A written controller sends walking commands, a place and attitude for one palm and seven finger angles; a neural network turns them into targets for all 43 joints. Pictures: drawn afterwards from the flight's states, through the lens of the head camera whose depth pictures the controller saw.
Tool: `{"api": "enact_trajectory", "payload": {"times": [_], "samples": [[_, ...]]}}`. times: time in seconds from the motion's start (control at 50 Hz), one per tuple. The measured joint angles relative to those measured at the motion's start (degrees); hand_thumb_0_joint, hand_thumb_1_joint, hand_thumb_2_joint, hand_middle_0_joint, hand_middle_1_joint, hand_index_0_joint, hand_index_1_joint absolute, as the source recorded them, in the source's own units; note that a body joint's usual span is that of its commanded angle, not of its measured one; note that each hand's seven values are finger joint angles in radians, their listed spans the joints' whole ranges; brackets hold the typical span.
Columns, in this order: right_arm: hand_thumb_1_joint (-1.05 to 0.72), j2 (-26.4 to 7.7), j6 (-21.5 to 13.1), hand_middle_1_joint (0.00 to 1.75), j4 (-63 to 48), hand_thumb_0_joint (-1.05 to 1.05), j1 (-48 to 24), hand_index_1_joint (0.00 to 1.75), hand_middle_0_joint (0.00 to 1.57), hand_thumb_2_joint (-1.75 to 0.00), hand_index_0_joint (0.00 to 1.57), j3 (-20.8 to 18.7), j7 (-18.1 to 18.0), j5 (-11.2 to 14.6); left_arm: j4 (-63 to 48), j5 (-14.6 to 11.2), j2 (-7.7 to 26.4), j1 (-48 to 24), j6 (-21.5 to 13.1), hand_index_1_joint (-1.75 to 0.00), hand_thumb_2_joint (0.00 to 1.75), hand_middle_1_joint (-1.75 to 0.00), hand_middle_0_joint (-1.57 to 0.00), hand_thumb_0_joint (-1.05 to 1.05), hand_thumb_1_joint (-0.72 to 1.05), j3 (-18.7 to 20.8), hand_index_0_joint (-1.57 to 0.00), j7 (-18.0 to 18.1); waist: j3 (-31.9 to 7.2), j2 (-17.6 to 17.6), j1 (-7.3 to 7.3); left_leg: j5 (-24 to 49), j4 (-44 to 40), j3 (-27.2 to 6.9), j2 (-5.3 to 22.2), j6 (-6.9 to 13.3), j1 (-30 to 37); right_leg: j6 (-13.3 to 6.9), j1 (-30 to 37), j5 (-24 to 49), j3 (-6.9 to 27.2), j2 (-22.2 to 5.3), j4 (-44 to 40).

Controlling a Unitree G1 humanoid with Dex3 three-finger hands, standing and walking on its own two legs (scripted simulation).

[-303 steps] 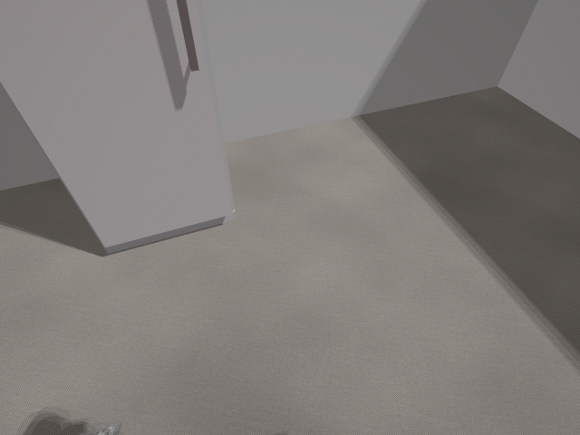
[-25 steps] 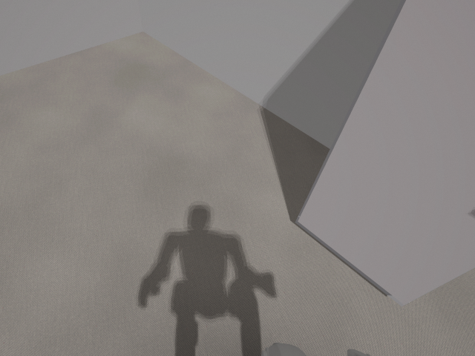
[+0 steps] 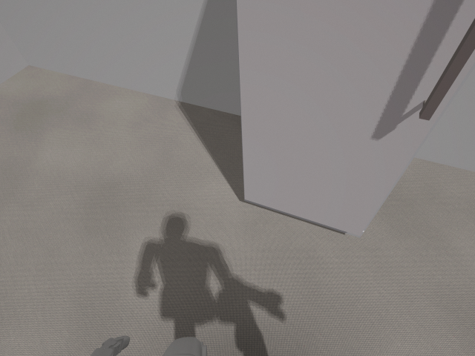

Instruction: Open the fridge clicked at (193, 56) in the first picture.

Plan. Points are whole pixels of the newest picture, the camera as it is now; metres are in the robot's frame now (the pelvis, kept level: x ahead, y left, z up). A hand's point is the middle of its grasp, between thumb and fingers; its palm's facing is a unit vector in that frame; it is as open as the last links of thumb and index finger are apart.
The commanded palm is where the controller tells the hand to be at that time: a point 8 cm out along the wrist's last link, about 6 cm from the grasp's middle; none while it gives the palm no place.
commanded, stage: turn to face it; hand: right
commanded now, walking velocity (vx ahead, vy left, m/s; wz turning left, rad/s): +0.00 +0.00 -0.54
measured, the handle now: out of the picture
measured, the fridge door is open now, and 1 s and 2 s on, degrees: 0 0 0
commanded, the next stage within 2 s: take the last steps up to it in 0.44 s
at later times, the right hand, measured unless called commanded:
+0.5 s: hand out of the picture +0.04 -0.15 -0.14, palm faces +0.24 +0.93 -0.28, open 7.4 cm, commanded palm none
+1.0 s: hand out of the picture -0.03 -0.19 -0.17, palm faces +0.39 +0.90 -0.18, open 7.4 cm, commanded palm none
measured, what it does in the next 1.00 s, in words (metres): steps on the spot, turning right: left foot, then right foot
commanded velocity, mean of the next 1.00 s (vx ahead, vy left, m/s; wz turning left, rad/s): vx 0.14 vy -0.01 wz -0.21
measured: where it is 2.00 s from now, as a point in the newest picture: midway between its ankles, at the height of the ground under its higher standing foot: (268, 335)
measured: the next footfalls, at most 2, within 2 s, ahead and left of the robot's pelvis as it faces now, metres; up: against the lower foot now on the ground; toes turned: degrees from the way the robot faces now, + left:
left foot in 0.28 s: +0.06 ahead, +0.14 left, +0.00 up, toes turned -6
right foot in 0.74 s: -0.03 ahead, -0.09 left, +0.00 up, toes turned -23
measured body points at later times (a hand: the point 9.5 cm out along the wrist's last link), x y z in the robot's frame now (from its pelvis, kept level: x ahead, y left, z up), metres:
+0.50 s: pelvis +0.00 +0.06 +0.00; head +0.03 +0.09 +0.45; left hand +0.10 +0.30 -0.16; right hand +0.02 -0.20 -0.12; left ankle +0.02 +0.15 -0.74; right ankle -0.07 -0.09 -0.65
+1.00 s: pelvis +0.03 -0.02 +0.01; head +0.03 -0.03 +0.46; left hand +0.11 +0.20 -0.14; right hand -0.05 -0.24 -0.16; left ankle +0.12 +0.10 -0.67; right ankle -0.07 -0.07 -0.74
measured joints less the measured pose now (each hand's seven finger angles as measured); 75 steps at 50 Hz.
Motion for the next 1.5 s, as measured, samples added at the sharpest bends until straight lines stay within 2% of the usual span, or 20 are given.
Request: {"api": "enact_trajectory", "payload": {"times": [0.16, 0.22, 0.26, 0.34, 0.4, 0.46, 0.64, 0.74, 0.78, 0.82, 0.86, 0.94, 1.06, 1.18, 1.22, 1.26, 1.3, 1.34, 1.42, 1.5], "samples": [[-0.9, 2.0, -0.47, 0.29, -2.84, 0.01, -4.23, 0.3, 0.2, -0.9, 0.2, 0.88, -0.09, 0.19, 0.61, 0.3, -0.35, 2.22, 0.72, -0.3, 0.9, -0.3, -0.2, 0.01, 0.91, 0.52, -0.2, -0.2, -0.45, -1.65, 2.12, -0.18, -11.76, -2.18, -2.43, -0.04, 2.89, 0.64, -0.42, 2.03, 4.79, 1.88, -1.75], [-0.9, 3.1, -1.06, 0.29, -3.73, 0.01, -5.06, 0.3, 0.2, -0.9, 0.2, 1.48, -0.2, 0.43, 0.85, 0.41, -0.07, 3.03, 1.1, -0.3, 0.9, -0.3, -0.2, 0.01, 0.91, 0.95, -0.2, -0.14, -0.64, -2.65, 2.9, 0.43, -19.65, -1.95, -4.09, 0.6, 6.39, 1.53, -1.52, 1.65, 6.4, 2.37, -0.32], [-0.9, 3.7, -1.87, 0.29, -4.4, 0.01, -4.9, 0.3, 0.2, -0.9, 0.2, 1.96, -0.25, 0.51, 0.99, 0.22, 0.22, 3.72, 1.36, -0.3, 0.9, -0.3, -0.2, 0.01, 0.91, 1.29, -0.2, -0.12, -1.07, -3.14, 3.02, 5.28, -28.13, -1.29, -4.89, 1.08, 10.21, 2.4, -2.73, 0.75, 7.25, 2.89, 1.78], [-0.9, 5.77, -3.23, 0.29, -4.4, 0.01, -3.91, 0.3, 0.2, -0.9, 0.2, 3.08, -0.41, -0.16, 1.82, -0.02, 1.47, 4.24, 2.36, -0.3, 0.9, -0.3, -0.2, 0.01, 0.91, 2.37, -0.2, 0.0, -0.99, -5.32, 3.24, 6.51, -29.56, 1.47, -4.86, 7.01, 11.81, 3.77, -8.87, -10.8, 6.72, 3.21, 19.2], [-0.9, 6.78, -2.97, 0.29, -3.66, 0.01, -2.34, 0.3, 0.21, -0.9, 0.21, 3.3, -0.58, -0.24, 2.68, 0.2, 1.98, 4.35, 3.02, -0.3, 0.9, -0.3, -0.2, 0.01, 0.91, 2.7, -0.2, -0.39, -1.2, -5.23, 3.05, 6.98, -31.87, 2.72, -3.84, 7.8, 13.66, 4.59, -12.59, -9.21, 4.17, 1.99, 32.73], [-0.9, 7.23, -2.99, 0.29, -2.43, 0.01, -1.06, 0.3, 0.21, -0.9, 0.21, 3.35, -0.62, -0.31, 3.41, 0.25, 2.08, 4.45, 3.1, -0.3, 0.9, -0.3, -0.2, 0.01, 0.91, 2.6, -0.2, -0.59, -1.2, -4.81, 2.92, 7.91, -33.91, 4.15, -3.0, 7.79, 14.92, 5.62, -13.1, -6.54, 3.08, 0.03, 36.13], [-0.9, 6.37, -3.75, 0.29, 1.89, 0.01, 3.65, 0.3, 0.21, -0.9, 0.21, 2.91, -0.33, -0.9, 5.81, -0.17, 0.98, 1.83, 2.9, -0.3, 0.9, -0.3, -0.2, 0.01, 0.91, 1.08, -0.2, -0.32, -0.89, -2.36, -0.19, 8.65, -35.52, 7.23, -1.22, 6.88, 15.65, 6.0, -5.36, -10.29, 0.39, -2.15, 19.19], [-0.9, 4.39, -3.41, 0.29, 5.44, 0.01, 7.52, 0.3, 0.21, -0.9, 0.21, 1.85, 0.05, -0.67, 4.92, -0.09, -0.08, 1.46, 0.17, -0.3, 0.9, -0.3, -0.2, 0.01, 0.91, -0.06, -0.2, -0.53, -2.72, -0.84, -1.56, 6.45, -32.01, 8.81, -0.16, 4.87, 14.81, 3.5, 2.78, -5.9, -3.03, -1.89, 0.63], [-0.9, 3.4, -2.22, 0.29, 7.04, 0.01, 8.38, 0.3, 0.21, -0.9, 0.21, 1.47, 0.23, -0.56, 4.65, 0.25, -1.09, 1.45, -0.98, -0.3, 0.9, -0.3, -0.2, 0.01, 0.91, -0.33, -0.2, -0.26, -2.78, 0.51, -1.84, -0.64, -24.03, 6.42, 0.06, 4.51, 11.97, 1.36, 3.03, -3.64, -3.57, -1.11, 1.3], [-0.9, 3.04, -1.2, 0.29, 8.5, 0.01, 8.82, 0.3, 0.2, -0.9, 0.2, 1.4, 0.44, -0.83, 4.49, 0.37, -2.02, 2.5, -1.78, -0.3, 0.9, -0.3, -0.2, 0.01, 0.91, -0.85, -0.2, 0.25, -3.2, 0.78, -1.6, -2.63, -14.34, 3.9, -0.87, 4.66, 8.13, 0.41, 4.61, -3.95, -3.87, -0.88, 0.57], [-0.9, 3.0, -1.19, 0.29, 9.29, 0.01, 8.52, 0.3, 0.2, -0.9, 0.2, 1.46, 0.95, -0.95, 4.9, 0.24, -2.89, 4.17, -2.44, -0.3, 0.9, -0.3, -0.2, 0.0, 0.91, -1.3, -0.2, 0.8, -3.45, 0.64, -1.08, 0.31, -7.67, 2.7, -1.18, 4.62, 4.65, 0.13, 6.98, -3.16, -3.56, -0.5, -2.55], [-0.91, 3.68, -2.11, 0.29, 8.8, 0.01, 7.06, 0.3, 0.2, -0.9, 0.2, 1.82, 1.49, -0.93, 7.21, -0.17, -3.68, 8.04, -3.38, -0.3, 0.9, -0.3, -0.2, 0.0, 0.93, -1.38, -0.2, 1.54, -3.65, 0.3, -0.63, 6.35, -3.69, 1.31, -0.69, 3.66, -0.41, -0.38, 11.33, -1.13, -2.91, 0.52, -8.81], [-0.91, 5.32, -2.43, 0.29, 7.47, 0.01, 3.06, 0.3, 0.2, -0.9, 0.2, 2.09, 1.64, -0.58, 11.01, -0.19, -4.78, 13.6, -4.01, -0.3, 0.9, -0.3, -0.2, 0.01, 0.92, -1.26, -0.2, 1.81, -2.91, -0.09, 0.64, 9.59, -10.21, 1.29, -0.1, 3.05, -3.12, -0.12, 16.37, -1.89, -2.74, 1.25, -12.99], [-0.91, 6.77, -3.37, 0.29, 5.59, 0.01, -1.96, 0.3, 0.2, -0.9, 0.2, 2.09, 1.97, -0.33, 14.04, 0.41, -4.83, 17.33, -3.85, -0.3, 0.9, -0.3, -0.2, 0.01, 0.91, -0.78, -0.2, 1.88, -1.19, -1.72, 3.24, 9.76, -24.38, 3.21, -1.94, 5.36, 0.7, 1.79, 19.32, -7.58, -3.35, -0.13, -10.09], [-0.9, 6.82, -4.98, 0.29, 4.59, 0.01, -3.16, 0.3, 0.2, -0.9, 0.2, 2.11, 2.02, -0.49, 14.96, 0.18, -4.82, 18.69, -3.73, -0.3, 0.9, -0.3, -0.2, 0.01, 0.91, -0.72, -0.2, 1.74, -0.77, -2.41, 3.43, 12.96, -29.34, 4.16, -3.21, 6.93, 4.1, 2.46, 17.85, -11.91, -3.12, -1.36, -3.23], [-0.9, 7.23, -6.87, 0.29, 3.96, 0.01, -4.36, 0.3, 0.2, -0.9, 0.2, 1.99, 1.58, -0.47, 15.68, -0.45, -4.76, 18.18, -3.07, -0.3, 0.9, -0.3, -0.2, 0.01, 0.91, -0.57, -0.2, 1.45, 0.3, -3.29, 3.27, 12.9, -26.24, 5.29, -3.86, 8.82, 4.09, 1.47, 10.57, -13.5, -1.36, -2.5, 14.65], [-0.9, 7.71, -7.32, 0.29, 3.7, 0.01, -4.34, 0.3, 0.2, -0.9, 0.2, 2.11, 1.16, -0.15, 15.52, -0.55, -4.46, 16.93, -2.28, -0.3, 0.9, -0.3, -0.2, 0.01, 0.91, -0.11, -0.2, 1.17, 0.43, -3.61, 2.97, 10.95, -26.47, 6.12, -4.23, 9.39, 6.02, 0.74, 2.35, -11.84, 0.14, -2.58, 31.0], [-0.9, 8.27, -7.12, 0.29, 4.13, 0.01, -3.38, 0.3, 0.2, -0.9, 0.2, 2.28, 0.61, -0.11, 14.58, -0.17, -3.89, 15.01, -1.74, -0.3, 0.9, -0.3, -0.2, 0.01, 0.91, 0.31, -0.2, 0.96, -0.27, -3.83, 2.76, 11.09, -29.62, 6.52, -4.78, 9.05, 8.61, 0.79, -4.47, -7.37, -0.01, -3.57, 37.91], [-0.94, 7.78, -7.07, 0.29, 5.6, -0.01, -0.76, 0.3, 0.21, -0.9, 0.21, 1.46, -0.68, -0.15, 11.44, 0.42, -3.35, 11.2, -1.65, -0.3, 0.9, -0.3, -0.2, 0.01, 0.91, 0.78, -0.2, 0.75, -2.57, -3.76, 2.9, 12.58, -36.51, 7.13, -5.66, 9.0, 13.32, 2.46, -12.67, -2.18, -1.01, -5.99, 33.86], [-0.94, 7.31, -6.87, 0.29, 7.27, -0.01, 1.81, 0.3, 0.2, -0.9, 0.2, 2.04, -0.26, -0.51, 9.03, 0.37, -3.44, 7.76, -1.87, -0.3, 0.9, -0.3, -0.19, 0.01, 0.91, 0.73, -0.19, 0.27, -3.9, -3.36, 2.19, 12.51, -40.28, 7.18, -5.93, 8.46, 16.87, 3.75, -14.19, 0.22, -2.6, -7.06, 22.74]]}}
